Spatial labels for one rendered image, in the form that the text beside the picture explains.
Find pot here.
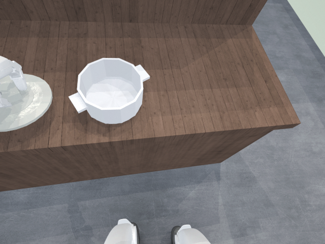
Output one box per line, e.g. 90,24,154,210
69,58,150,124

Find table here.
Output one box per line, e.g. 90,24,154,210
0,0,301,192

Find lid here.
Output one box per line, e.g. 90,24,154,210
0,74,53,132

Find left robot hand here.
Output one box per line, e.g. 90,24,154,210
0,56,27,108

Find knob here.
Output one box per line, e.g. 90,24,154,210
0,80,23,103

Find robot right thigh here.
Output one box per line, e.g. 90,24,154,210
175,228,210,244

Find right robot shin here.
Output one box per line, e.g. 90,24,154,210
178,225,191,232

